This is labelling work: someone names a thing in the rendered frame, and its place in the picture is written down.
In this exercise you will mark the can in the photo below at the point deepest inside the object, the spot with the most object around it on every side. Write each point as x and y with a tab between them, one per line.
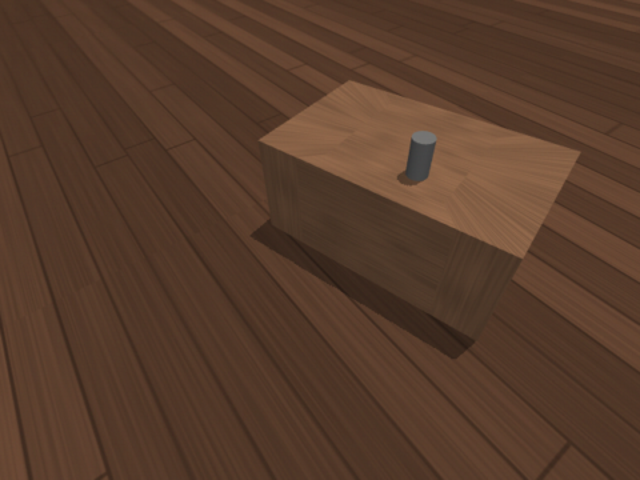
420	155

